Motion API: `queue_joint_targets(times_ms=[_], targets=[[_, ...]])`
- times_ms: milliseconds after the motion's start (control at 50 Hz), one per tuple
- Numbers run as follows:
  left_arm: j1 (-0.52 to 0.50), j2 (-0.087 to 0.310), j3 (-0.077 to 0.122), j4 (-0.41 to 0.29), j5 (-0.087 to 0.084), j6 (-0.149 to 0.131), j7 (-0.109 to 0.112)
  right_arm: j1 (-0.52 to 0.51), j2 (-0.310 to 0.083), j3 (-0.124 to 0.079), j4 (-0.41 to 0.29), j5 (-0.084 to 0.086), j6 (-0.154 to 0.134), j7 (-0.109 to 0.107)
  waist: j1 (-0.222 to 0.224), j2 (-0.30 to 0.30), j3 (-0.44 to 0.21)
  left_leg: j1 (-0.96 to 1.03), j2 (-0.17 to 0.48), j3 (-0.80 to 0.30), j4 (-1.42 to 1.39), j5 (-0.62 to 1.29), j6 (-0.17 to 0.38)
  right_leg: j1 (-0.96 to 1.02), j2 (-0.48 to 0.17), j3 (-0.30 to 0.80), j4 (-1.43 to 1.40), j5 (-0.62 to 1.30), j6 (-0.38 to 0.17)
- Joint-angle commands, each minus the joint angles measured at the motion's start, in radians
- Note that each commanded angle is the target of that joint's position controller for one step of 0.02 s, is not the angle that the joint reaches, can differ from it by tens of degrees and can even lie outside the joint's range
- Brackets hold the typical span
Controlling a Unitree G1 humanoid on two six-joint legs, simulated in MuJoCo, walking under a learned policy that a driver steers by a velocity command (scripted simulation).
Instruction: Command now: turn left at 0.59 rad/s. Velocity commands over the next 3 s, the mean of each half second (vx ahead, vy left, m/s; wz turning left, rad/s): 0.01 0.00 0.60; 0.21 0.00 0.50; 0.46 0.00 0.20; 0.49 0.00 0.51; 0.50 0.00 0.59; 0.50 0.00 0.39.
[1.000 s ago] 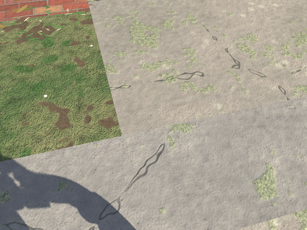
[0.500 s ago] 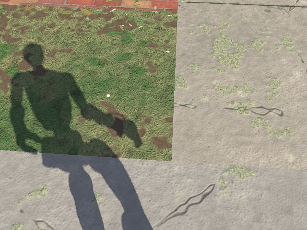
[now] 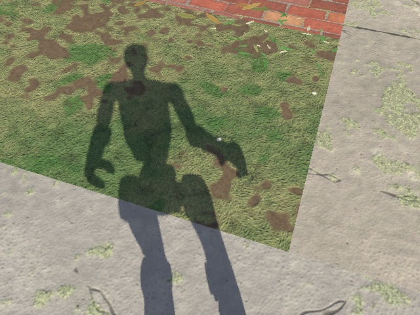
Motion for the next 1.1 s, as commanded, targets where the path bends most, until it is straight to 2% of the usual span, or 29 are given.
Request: queue_joint_targets(times_ms=[20,40,60,80,100,140,160,220,280,380,420,440,460,480,500,520,540,560,600,680,780,880,900,920,940,960,980,1040,1100], targets=[[0.095,0.116,0.038,-0.036,0.003,-0.024,-0.01,-0.031,-0.144,-0.038,-0.076,0.015,0.0,-0.008,0.053,0.138,-0.145,0.082,0.187,-0.28,-0.081,-0.03,0.117,0.173,-0.023,-0.015,-0.25,0.136,-0.045],[0.128,0.188,0.055,-0.037,0.022,-0.02,-0.004,0.001,-0.093,-0.024,-0.079,0.009,0.001,-0.008,0.037,-0.021,-0.157,-0.04,0.101,-0.179,0.099,-0.227,0.057,0.281,-0.223,0.159,-0.324,0.141,-0.115],[0.094,0.261,0.069,-0.036,0.051,-0.011,-0.002,-0.001,-0.094,-0.029,-0.117,0.017,-0.009,-0.005,-0.001,-0.323,-0.091,-0.23,-0.055,0.035,0.31,-0.449,0.0,0.237,-0.407,0.412,-0.388,0.273,-0.276],[0.035,0.199,0.053,-0.078,0.06,-0.018,0.002,0.015,-0.178,-0.053,-0.094,-0.003,-0.019,-0.004,0.009,-0.243,-0.082,-0.228,0.018,-0.006,0.53,-0.448,-0.035,0.186,-0.445,0.421,-0.386,0.306,-0.334],[-0.026,0.147,0.039,-0.097,0.048,-0.018,0.011,0.041,-0.204,-0.069,-0.066,0.005,-0.015,0.001,-0.018,-0.171,-0.075,-0.213,0.026,-0.003,0.618,-0.381,-0.044,0.169,-0.385,0.306,-0.364,0.315,-0.293],[-0.065,0.108,0.027,-0.109,0.014,-0.016,0.021,0.079,-0.157,-0.062,-0.031,0.001,0.007,-0.003,-0.02,-0.14,-0.048,-0.247,0.04,0.023,0.713,-0.277,-0.082,0.199,-0.295,0.159,-0.34,0.305,-0.234],[-0.052,0.104,0.022,-0.108,0.012,-0.012,0.027,0.073,-0.129,-0.053,-0.033,0.005,0.012,0.0,-0.011,-0.138,-0.039,-0.249,0.047,0.044,0.73,-0.255,-0.096,0.202,-0.276,0.109,-0.339,0.337,-0.235],[0.027,0.123,0.028,-0.097,0.021,0.004,0.038,-0.018,-0.091,-0.035,-0.08,0.02,0.009,0.007,0.051,-0.167,-0.044,-0.283,0.082,0.105,0.591,-0.216,-0.126,0.311,-0.273,0.042,-0.339,0.386,-0.257],[0.051,0.167,0.045,-0.096,0.018,0.013,0.034,-0.051,-0.07,-0.02,-0.108,0.012,0.008,0.019,0.076,-0.186,-0.082,-0.204,0.123,0.14,0.431,-0.249,-0.129,0.359,-0.31,0.008,-0.321,0.447,-0.271],[0.033,0.207,0.062,-0.097,-0.006,0.014,0.009,-0.022,-0.09,-0.026,-0.115,0.015,0.018,0.038,0.062,-0.206,-0.093,-0.017,0.116,0.22,0.197,-0.227,-0.081,0.31,-0.343,-0.051,-0.281,0.504,-0.255],[0.011,0.204,0.062,-0.093,-0.027,0.012,0.006,0.035,-0.087,-0.032,-0.097,0.014,0.022,0.044,0.016,-0.186,-0.098,0.101,0.095,0.248,0.002,-0.094,-0.032,0.276,-0.333,-0.092,-0.205,0.476,-0.206],[0.049,0.173,0.055,-0.074,-0.029,0.008,0.002,0.076,-0.107,-0.044,-0.081,0.012,0.022,0.038,0.003,-0.137,-0.111,0.22,0.079,0.228,-0.098,0.012,0.004,0.212,-0.302,-0.138,-0.122,0.398,-0.149],[0.084,0.123,0.042,-0.071,0.0,0.004,-0.003,0.122,-0.19,-0.069,-0.079,0.013,0.017,0.025,0.005,0.059,-0.138,0.41,0.206,0.028,-0.137,0.316,0.064,0.021,-0.22,-0.227,0.097,0.16,-0.058],[0.036,0.071,0.017,-0.138,0.045,-0.001,-0.002,0.112,-0.299,-0.082,-0.11,-0.007,0.006,0.017,0.017,0.331,-0.135,0.483,0.466,-0.339,-0.116,0.605,0.267,-0.284,-0.067,-0.228,0.355,-0.34,0.028],[-0.05,0.124,0.034,-0.15,0.028,-0.003,0.008,0.145,-0.238,-0.068,-0.106,-0.033,-0.02,0.028,-0.067,0.206,-0.206,0.426,0.49,-0.353,-0.142,0.535,0.357,-0.296,-0.054,-0.062,0.527,-0.374,0.029],[-0.06,0.143,0.041,-0.152,0.005,0.0,0.01,0.104,-0.211,-0.054,-0.093,-0.031,-0.038,0.028,-0.036,0.162,-0.159,0.386,0.431,-0.258,-0.151,0.45,0.31,-0.306,-0.072,-0.032,0.568,-0.296,0.015],[-0.039,0.142,0.045,-0.135,0.004,0.004,0.016,0.046,-0.188,-0.049,-0.091,-0.014,-0.044,0.022,-0.005,0.123,-0.126,0.35,0.367,-0.191,-0.151,0.356,0.248,-0.306,-0.084,-0.023,0.541,-0.208,0.007],[-0.031,0.152,0.05,-0.127,0.013,0.007,0.023,0.002,-0.163,-0.039,-0.096,0.003,-0.042,0.016,0.01,0.113,-0.107,0.324,0.337,-0.165,-0.152,0.326,0.213,-0.303,-0.088,-0.017,0.506,-0.145,0.01],[0.001,0.143,0.05,-0.119,0.018,0.007,0.02,-0.026,-0.156,-0.029,-0.103,-0.001,-0.034,0.004,0.035,0.123,-0.121,0.259,0.298,-0.133,-0.156,0.358,0.206,-0.223,-0.056,-0.03,0.504,-0.06,0.023],[-0.033,0.112,0.035,-0.134,0.0,-0.011,0.0,0.038,-0.157,-0.029,-0.083,0.008,-0.04,-0.002,-0.004,0.151,-0.099,0.257,0.264,-0.22,-0.253,-0.285,0.209,-0.214,-0.035,-0.033,0.237,0.024,0.016],[-0.064,0.114,0.033,-0.151,-0.009,-0.059,-0.028,0.064,-0.187,-0.035,-0.067,0.01,-0.051,0.006,-0.021,0.155,-0.053,0.196,0.261,-0.303,-0.248,-0.382,0.214,-0.099,-0.004,-0.025,0.01,-0.027,-0.015],[0.078,0.091,0.032,-0.105,-0.011,-0.095,-0.039,0.06,-0.117,-0.003,-0.051,0.005,-0.051,0.015,0.056,0.112,-0.052,0.039,0.192,-0.29,-0.154,-0.442,0.15,0.228,-0.012,-0.069,-0.212,0.11,-0.069],[0.161,0.114,0.037,-0.089,-0.002,-0.1,-0.032,0.049,-0.066,0.014,-0.055,0.0,-0.057,0.015,0.09,0.062,-0.073,-0.055,0.144,-0.236,-0.023,-0.457,0.105,0.353,-0.099,0.021,-0.242,0.052,-0.099],[0.242,0.185,0.046,-0.075,0.021,-0.101,-0.025,0.047,0.005,0.034,-0.076,0.003,-0.066,0.015,0.094,-0.128,-0.079,-0.225,0.017,-0.052,0.266,-0.426,0.034,0.454,-0.273,0.304,-0.365,-0.202,-0.18],[0.291,0.252,0.067,-0.05,0.032,-0.102,-0.036,0.011,-0.064,0.017,-0.118,0.027,-0.081,0.006,0.097,-0.253,-0.005,-0.41,0.012,-0.007,0.453,-0.483,0.014,0.414,-0.423,0.63,-0.472,-0.432,-0.314],[0.248,0.194,0.05,-0.059,0.01,-0.105,-0.033,0.016,-0.127,-0.002,-0.101,0.031,-0.09,0.005,0.08,-0.184,0.07,-0.48,0.069,-0.034,0.555,-0.406,0.011,0.385,-0.421,0.607,-0.477,-0.481,-0.33],[0.226,0.15,0.037,-0.065,-0.001,-0.104,-0.026,0.03,-0.13,-0.005,-0.076,0.023,-0.095,0.012,0.065,-0.166,0.086,-0.496,0.086,-0.021,0.585,-0.324,0.009,0.386,-0.367,0.509,-0.469,-0.413,-0.296],[0.207,0.125,0.019,-0.071,0.006,-0.096,-0.013,0.0,-0.085,0.003,-0.064,0.001,-0.114,0.03,0.058,-0.131,0.06,-0.457,0.148,0.055,0.548,-0.125,-0.011,0.361,-0.275,0.295,-0.492,-0.13,-0.245],[0.238,0.126,0.015,-0.057,0.0,-0.093,-0.008,-0.057,-0.034,0.022,-0.074,-0.001,-0.121,0.037,0.082,-0.124,0.045,-0.395,0.163,0.127,0.429,-0.004,-0.044,0.327,-0.231,0.151,-0.513,0.092,-0.247]])
Next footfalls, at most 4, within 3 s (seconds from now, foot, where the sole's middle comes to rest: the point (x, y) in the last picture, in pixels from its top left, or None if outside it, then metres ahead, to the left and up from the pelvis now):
0.04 right None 0.06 -0.13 -0.77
0.46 left None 0.00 0.13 -0.77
0.90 right None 0.14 -0.05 -0.77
1.34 left None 0.25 0.34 -0.77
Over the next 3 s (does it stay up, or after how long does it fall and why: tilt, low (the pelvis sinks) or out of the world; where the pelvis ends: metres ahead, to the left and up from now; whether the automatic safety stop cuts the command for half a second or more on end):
stays up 0.70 0.89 0.01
